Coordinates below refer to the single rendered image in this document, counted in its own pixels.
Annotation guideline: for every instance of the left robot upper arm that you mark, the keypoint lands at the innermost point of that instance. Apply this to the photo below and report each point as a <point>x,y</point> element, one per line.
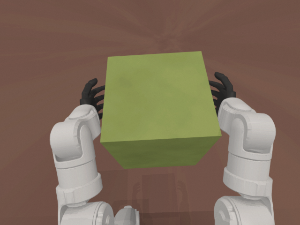
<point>92,213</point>

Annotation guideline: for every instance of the robot right forearm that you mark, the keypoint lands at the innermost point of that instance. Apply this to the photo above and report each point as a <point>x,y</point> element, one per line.
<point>251,137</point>

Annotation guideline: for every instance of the carton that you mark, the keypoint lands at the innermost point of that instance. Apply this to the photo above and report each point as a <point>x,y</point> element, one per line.
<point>158,110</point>

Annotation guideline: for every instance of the robot right hand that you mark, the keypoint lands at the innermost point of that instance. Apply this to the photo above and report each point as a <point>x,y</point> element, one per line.
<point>225,90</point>

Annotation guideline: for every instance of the robot left forearm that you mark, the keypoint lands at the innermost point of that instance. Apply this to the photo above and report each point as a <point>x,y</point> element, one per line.
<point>74,157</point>

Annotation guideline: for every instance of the robot left hand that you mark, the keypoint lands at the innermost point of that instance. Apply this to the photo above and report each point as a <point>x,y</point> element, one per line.
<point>88,96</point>

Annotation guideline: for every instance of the right robot upper arm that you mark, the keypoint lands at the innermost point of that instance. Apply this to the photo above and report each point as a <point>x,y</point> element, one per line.
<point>236,210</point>

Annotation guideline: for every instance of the left robot thigh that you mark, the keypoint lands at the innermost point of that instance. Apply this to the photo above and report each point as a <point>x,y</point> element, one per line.
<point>127,216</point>

